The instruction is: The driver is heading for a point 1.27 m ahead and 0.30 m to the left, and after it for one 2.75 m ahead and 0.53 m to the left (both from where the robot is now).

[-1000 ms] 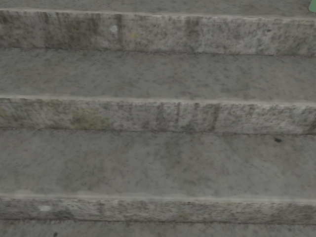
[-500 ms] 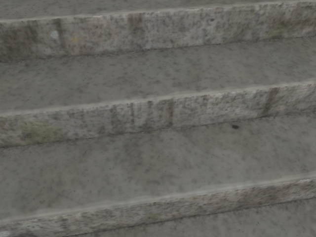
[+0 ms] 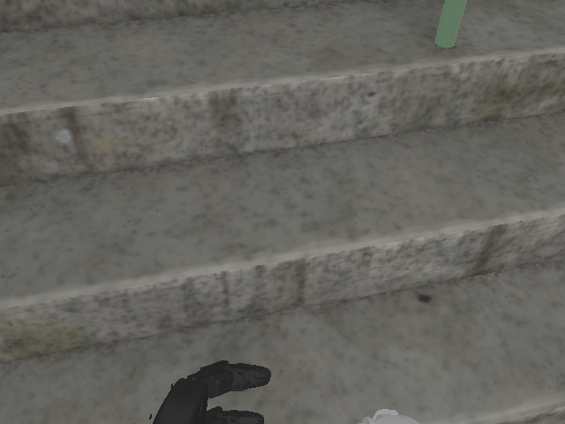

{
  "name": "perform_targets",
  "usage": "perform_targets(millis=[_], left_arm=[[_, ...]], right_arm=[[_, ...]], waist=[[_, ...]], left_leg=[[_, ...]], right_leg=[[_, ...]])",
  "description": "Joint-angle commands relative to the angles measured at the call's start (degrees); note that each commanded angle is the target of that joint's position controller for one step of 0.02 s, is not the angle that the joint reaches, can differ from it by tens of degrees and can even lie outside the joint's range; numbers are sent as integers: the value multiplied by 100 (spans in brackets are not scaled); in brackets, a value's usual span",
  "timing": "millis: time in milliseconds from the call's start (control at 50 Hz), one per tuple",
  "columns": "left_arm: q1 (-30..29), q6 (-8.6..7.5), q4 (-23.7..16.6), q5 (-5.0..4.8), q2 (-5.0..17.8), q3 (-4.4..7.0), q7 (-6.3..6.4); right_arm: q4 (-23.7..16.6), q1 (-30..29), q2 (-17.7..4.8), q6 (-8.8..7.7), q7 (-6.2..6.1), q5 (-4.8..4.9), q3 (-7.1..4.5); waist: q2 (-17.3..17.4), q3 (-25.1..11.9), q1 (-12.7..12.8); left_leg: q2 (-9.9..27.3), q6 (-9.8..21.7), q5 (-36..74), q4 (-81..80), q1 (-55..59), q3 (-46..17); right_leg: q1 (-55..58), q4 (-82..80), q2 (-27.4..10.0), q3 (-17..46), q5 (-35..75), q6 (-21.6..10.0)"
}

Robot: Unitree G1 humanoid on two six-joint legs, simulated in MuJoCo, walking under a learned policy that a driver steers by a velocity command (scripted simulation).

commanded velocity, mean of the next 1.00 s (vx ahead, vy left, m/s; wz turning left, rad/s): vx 0.49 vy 0.00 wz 0.00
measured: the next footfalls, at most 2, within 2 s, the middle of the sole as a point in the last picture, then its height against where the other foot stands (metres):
right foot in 0.04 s outside the picture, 0.17 m higher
left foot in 0.50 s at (208, 408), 0.16 m higher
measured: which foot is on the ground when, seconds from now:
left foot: down 0.00-0.08, up 0.10-0.48, down 0.50-1.00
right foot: up 0.00-0.02, down 0.04-0.56, up 0.58-1.00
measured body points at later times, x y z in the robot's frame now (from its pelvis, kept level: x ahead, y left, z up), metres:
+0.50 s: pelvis +0.28 +0.01 +0.18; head +0.28 +0.03 +0.63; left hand +0.20 +0.17 +0.02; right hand +0.55 -0.13 +0.12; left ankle +0.41 +0.12 -0.40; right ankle +0.16 -0.10 -0.57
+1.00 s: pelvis +0.55 +0.03 +0.34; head +0.55 +0.04 +0.79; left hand +0.82 +0.16 +0.26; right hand +0.42 -0.10 +0.19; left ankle +0.41 +0.12 -0.41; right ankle +0.75 -0.08 -0.17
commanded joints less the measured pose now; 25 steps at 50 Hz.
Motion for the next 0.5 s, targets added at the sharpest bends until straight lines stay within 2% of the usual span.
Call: perform_targets(millis=[20,40,60,80,100,120,140,160,180,200,220,240,260,280,300,320,340,360,380,400,420,440,460,480,500], left_arm=[[-391,4,-250,20,705,247,-35],[242,-38,-65,71,864,338,80],[1522,-53,321,41,1039,380,189],[3083,-60,835,-19,1477,478,262],[4355,-102,1358,228,1916,726,298],[4156,-416,1684,264,1873,746,386],[3381,-580,1780,127,1449,695,380],[2685,-617,1964,92,754,555,319],[2114,-649,2032,125,242,389,262],[1773,-682,2169,308,-54,262,214],[1571,-721,2128,281,-126,241,212],[1427,-746,2113,296,-7,304,216],[1255,-813,2045,391,-24,291,246],[1610,-829,2143,511,64,288,275],[2127,-792,2359,636,40,240,296],[2493,-758,2517,730,95,230,285],[2890,-749,2594,804,314,218,221],[3195,-771,2636,776,488,244,217],[3351,-780,2685,807,571,216,190],[2747,-746,2241,609,792,245,104],[2442,-844,1936,362,832,219,50],[2725,-931,2066,170,1285,283,4],[2977,-1017,2168,79,1680,367,4],[3278,-1061,2269,42,1851,458,1],[3484,-1044,2399,26,1961,577,-29]], right_arm=[[-598,-449,-1966,-348,117,412,-350],[-503,-308,-1988,-331,169,254,-412],[-413,124,-1634,-305,271,-133,-395],[-522,104,-1371,-233,434,-274,-352],[-348,-465,-1104,-83,506,106,-490],[-551,-997,-920,-91,451,315,-545],[-721,-1593,-754,-104,306,245,-526],[-979,-2134,-698,-65,176,239,-486],[-1215,-2395,-538,17,94,251,-405],[-1323,-2359,-332,162,63,267,-314],[-1307,-2277,-203,292,69,291,-281],[-1399,-2396,-153,383,102,336,-239],[-1502,-2617,-191,393,68,359,-219],[-1678,-3107,-184,382,79,415,-151],[-1878,-3575,-275,358,60,420,-72],[-2026,-3936,-320,356,29,411,-27],[-2242,-4326,-537,353,-22,375,-12],[-2314,-4617,-611,362,-67,413,6],[-2460,-4913,-748,413,-117,490,-12],[-2473,-5091,-837,497,-121,453,-30],[-2528,-5346,-830,507,-50,344,-35],[-2622,-5207,-760,571,45,379,-24],[-2644,-5094,-784,620,98,353,-46],[-2709,-5040,-749,657,141,264,-19],[-2674,-4723,-766,594,128,234,-41]], waist=[[714,285,944],[992,-156,961],[371,-1489,1208],[-701,-2021,1651],[-1190,-1427,1937],[-942,-42,1533],[-876,381,1153],[-268,372,770],[196,343,376],[384,310,-64],[65,453,-228],[-138,613,-337],[-322,680,-462],[-740,758,-306],[-710,760,-185],[-478,822,-67],[-187,510,89],[-404,440,311],[-586,530,361],[-701,525,240],[-856,544,265],[-1124,359,102],[-1087,267,-48],[-1059,248,-41],[-1229,111,-15]], left_leg=[[1327,1287,9874,651,-688,-153],[1375,1051,10706,1457,-379,-102],[1063,723,9816,3142,-2025,-557],[159,678,5886,4839,-3896,-1035],[-801,510,2303,8227,-4777,-1857],[-745,608,2642,10203,-5985,-2513],[-615,771,2558,10940,-6537,-2347],[-632,1096,2512,11400,-6813,-2267],[-509,1324,2500,11398,-6904,-2288],[-282,1501,2747,11178,-6990,-2076],[-185,1570,2463,11403,-7138,-1872],[-88,1575,1847,11572,-7191,-1511],[-61,1553,1530,11488,-7128,-1269],[-127,1601,1034,12309,-7476,-1029],[-136,1688,808,12601,-8109,-1034],[-67,1763,915,12166,-8530,-1120],[76,1697,1572,10926,-8288,-865],[217,1548,1595,10384,-8251,-693],[409,1305,1583,9852,-8109,-759],[379,1129,1081,8891,-6768,-220],[207,817,442,8427,-5102,102],[-120,650,651,8412,-4317,361],[-386,502,121,7689,-4443,509],[-599,431,-558,6653,-4972,643],[-712,515,-917,5568,-5213,572]], right_leg=[[3014,-2314,921,-726,-527,286],[3905,-2699,950,-426,-45,116],[6808,-2834,344,1001,1741,-489],[8546,-4966,-423,3525,524,-1071],[7726,-6732,-1218,5766,-780,-1373],[6553,-6928,-1194,5700,-2121,-785],[5831,-6687,-1162,4962,-2161,-746],[5384,-6621,-1054,4296,-1510,-761],[5023,-6655,-1057,3662,-988,-576],[4681,-6751,-971,2831,-360,-262],[4482,-6952,-836,2292,53,-154],[4208,-7228,-770,1721,192,-124],[3883,-7428,-551,1215,59,16],[3890,-7593,-555,1180,-218,-67],[4217,-7651,-648,1337,-535,-39],[4535,-7665,-663,1297,-712,47],[4734,-7705,-579,1148,-710,187],[4966,-7784,-514,1054,-366,157],[4993,-8006,-636,1036,-1,186],[4242,-8703,-596,608,443,-9],[3292,-9174,-647,581,954,-134],[3395,-8974,-872,614,3452,-509],[4543,-8432,-1043,551,6031,-590],[6050,-7835,-1233,615,7621,-571],[7433,-7163,-1309,552,8412,-445]])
